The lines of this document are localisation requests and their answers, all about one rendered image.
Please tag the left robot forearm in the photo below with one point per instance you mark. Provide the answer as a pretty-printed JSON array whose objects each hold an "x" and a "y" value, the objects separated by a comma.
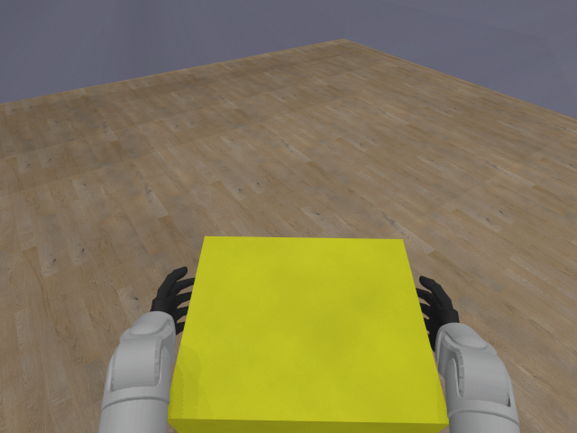
[{"x": 137, "y": 384}]

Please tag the right robot hand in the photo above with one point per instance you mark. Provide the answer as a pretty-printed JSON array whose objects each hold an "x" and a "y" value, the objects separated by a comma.
[{"x": 440, "y": 311}]

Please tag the left robot hand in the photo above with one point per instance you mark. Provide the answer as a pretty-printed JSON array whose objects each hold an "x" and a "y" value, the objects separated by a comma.
[{"x": 167, "y": 299}]

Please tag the carton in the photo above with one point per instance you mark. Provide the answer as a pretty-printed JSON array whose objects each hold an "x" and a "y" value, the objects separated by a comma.
[{"x": 305, "y": 335}]

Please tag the right robot forearm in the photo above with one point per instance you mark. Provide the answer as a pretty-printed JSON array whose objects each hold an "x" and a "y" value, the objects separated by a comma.
[{"x": 478, "y": 388}]

